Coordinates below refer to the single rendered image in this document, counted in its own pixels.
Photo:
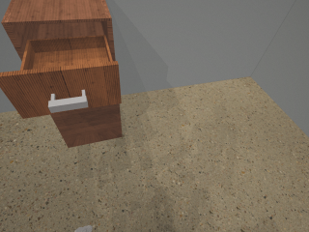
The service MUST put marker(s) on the drawer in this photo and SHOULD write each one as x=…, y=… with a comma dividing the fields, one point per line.
x=64, y=67

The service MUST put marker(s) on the cabinet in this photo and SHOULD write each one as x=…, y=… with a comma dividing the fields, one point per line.
x=51, y=19

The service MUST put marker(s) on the handle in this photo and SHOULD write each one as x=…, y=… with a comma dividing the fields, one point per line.
x=68, y=103

